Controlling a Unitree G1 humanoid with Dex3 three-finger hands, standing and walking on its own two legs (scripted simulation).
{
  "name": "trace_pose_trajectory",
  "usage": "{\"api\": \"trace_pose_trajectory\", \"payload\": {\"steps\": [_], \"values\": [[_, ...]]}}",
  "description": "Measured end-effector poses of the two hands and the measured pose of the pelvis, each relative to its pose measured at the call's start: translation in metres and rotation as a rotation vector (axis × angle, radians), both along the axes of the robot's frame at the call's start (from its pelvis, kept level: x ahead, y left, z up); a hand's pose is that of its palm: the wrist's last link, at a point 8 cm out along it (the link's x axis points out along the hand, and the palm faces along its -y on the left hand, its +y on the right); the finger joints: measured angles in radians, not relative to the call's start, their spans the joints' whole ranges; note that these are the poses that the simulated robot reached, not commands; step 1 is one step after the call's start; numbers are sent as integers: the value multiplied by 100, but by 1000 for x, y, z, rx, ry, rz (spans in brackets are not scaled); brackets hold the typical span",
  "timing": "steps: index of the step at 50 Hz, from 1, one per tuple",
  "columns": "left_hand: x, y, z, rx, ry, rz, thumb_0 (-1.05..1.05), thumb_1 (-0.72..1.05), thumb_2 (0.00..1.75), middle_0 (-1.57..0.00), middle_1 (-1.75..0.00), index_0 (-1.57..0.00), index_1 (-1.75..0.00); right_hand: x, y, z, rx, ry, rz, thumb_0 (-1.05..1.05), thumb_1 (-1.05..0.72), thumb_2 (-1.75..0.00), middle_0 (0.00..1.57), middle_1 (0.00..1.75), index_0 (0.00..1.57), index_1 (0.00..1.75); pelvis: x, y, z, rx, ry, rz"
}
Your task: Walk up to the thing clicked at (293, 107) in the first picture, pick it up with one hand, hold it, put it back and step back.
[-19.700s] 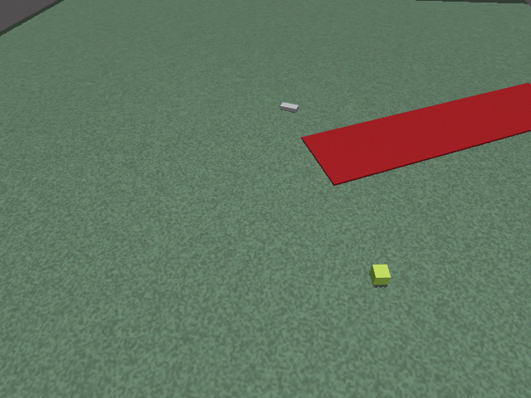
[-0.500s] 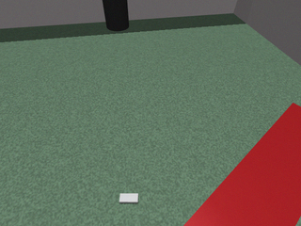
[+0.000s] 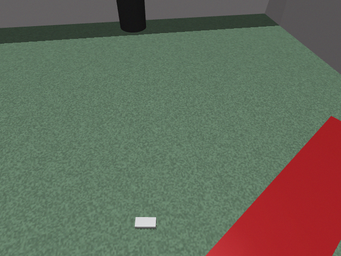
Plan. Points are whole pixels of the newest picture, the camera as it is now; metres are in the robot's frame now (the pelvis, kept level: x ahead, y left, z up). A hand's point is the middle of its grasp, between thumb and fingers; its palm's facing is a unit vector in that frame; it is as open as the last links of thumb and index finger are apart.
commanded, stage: walk up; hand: left
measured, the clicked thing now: (145, 222) +0.44 +0.15 -0.77
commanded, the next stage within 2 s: none
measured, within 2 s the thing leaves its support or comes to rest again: neither
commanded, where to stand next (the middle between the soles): +0.06 -0.06 m, yaw -2 degrees
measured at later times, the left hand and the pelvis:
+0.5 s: hand out of the picture +0.09 +0.24 -0.17, palm faces -0.03 -0.95 -0.30, open 7.4 cm; pelvis +0.00 -0.01 +0.00, yaw +0 degrees
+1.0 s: hand out of the picture +0.11 +0.20 -0.15, palm faces +0.00 -0.89 -0.46, open 7.4 cm; pelvis +0.01 -0.07 -0.02, yaw +2 degrees
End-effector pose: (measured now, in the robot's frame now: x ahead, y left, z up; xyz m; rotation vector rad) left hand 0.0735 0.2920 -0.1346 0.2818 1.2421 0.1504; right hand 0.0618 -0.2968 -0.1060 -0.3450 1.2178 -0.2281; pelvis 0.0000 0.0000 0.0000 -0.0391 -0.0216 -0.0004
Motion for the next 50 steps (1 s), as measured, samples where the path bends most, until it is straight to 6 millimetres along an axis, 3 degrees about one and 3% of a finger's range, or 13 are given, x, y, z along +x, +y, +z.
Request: {"api": "trace_pose_trajectory", "payload": {"steps": [13,25,32,37,40,44,50], "values": [[14,0,5,11,-39,-7,0,91,90,-21,-30,-20,-30,9,-1,0,4,-26,6,1,-90,-90,20,30,20,30,2,-1,0,1,-3,4],[6,-2,4,10,-27,-3,0,91,90,-21,-30,-20,-30,3,-4,-3,13,-20,11,1,-90,-90,20,30,20,30,0,-6,-2,9,-4,7],[12,-3,5,48,-2,3,1,91,90,-21,-30,-20,-30,-26,-39,-3,-24,5,-29,1,-90,-90,21,30,21,30,15,-29,-8,50,-12,16],[29,-23,8,82,-12,-8,1,91,90,-20,-30,-20,-30,-38,-77,-11,-42,93,-54,1,-90,-90,21,30,20,30,31,-54,-14,57,-33,7],[35,-41,7,119,-23,7,1,91,90,-20,-30,-20,-30,-26,-96,-28,-25,133,-74,1,-90,-90,20,30,20,30,35,-67,-22,21,-49,7],[32,-57,17,146,-23,-1,0,91,90,-21,-30,-20,-30,2,-99,-37,9,118,-50,1,-91,-90,20,30,20,30,27,-73,-18,38,-33,8],[31,-55,26,182,-83,12,0,90,90,-21,-30,-21,-30,27,-93,-46,28,63,27,1,-91,-90,20,30,20,30,8,-71,-21,39,-10,39]]}}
